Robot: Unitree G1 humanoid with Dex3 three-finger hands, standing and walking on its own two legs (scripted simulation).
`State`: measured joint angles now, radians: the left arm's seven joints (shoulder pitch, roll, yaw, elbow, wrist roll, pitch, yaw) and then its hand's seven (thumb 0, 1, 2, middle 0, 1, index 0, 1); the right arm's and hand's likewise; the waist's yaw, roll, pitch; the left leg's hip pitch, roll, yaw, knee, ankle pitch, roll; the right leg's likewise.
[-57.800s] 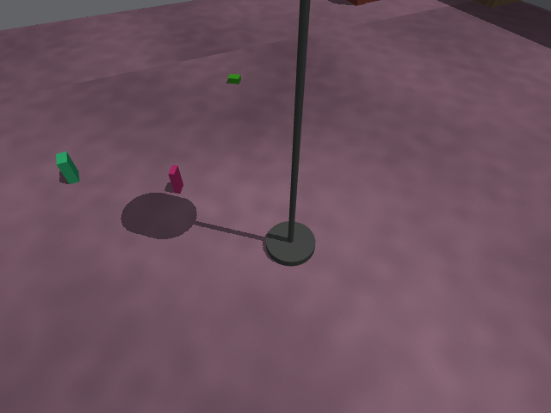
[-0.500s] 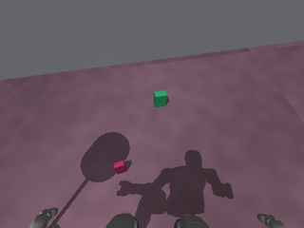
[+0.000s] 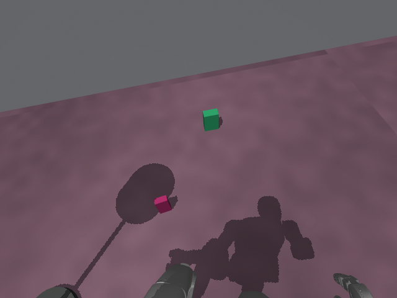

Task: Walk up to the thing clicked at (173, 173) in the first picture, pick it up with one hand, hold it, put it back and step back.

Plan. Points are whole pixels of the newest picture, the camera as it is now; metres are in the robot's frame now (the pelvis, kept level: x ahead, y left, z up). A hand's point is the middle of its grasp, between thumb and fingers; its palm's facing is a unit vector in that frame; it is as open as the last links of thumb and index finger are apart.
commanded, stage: step back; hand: left
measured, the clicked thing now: (163, 204) +0.54 +0.26 -0.70
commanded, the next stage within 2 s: none
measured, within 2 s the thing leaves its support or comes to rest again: neither
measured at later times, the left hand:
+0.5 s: hand out of the picture -0.04 +0.29 -0.16, palm faces +0.01 -0.92 -0.39, open 7.3 cm
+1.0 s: hand out of the picture -0.16 +0.27 -0.13, palm faces +0.07 -0.89 -0.46, open 7.4 cm
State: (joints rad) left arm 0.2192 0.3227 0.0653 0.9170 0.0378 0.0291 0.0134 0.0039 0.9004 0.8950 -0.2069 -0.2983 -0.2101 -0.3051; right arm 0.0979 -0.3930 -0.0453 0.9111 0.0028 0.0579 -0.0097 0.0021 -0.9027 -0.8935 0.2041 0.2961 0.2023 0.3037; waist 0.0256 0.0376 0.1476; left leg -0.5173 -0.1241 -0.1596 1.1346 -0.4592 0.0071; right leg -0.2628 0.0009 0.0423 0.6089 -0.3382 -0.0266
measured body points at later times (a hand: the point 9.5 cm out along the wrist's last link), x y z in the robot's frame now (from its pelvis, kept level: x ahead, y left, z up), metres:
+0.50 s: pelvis -0.13 +0.01 +0.00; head -0.07 +0.03 +0.44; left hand -0.04 +0.33 -0.13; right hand +0.03 -0.29 -0.10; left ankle -0.04 +0.12 -0.73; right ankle -0.18 -0.14 -0.67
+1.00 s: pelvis -0.29 -0.01 -0.01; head -0.22 -0.02 +0.43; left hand -0.17 +0.31 -0.10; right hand -0.21 -0.33 -0.15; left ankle -0.32 +0.12 -0.71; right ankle -0.20 -0.13 -0.73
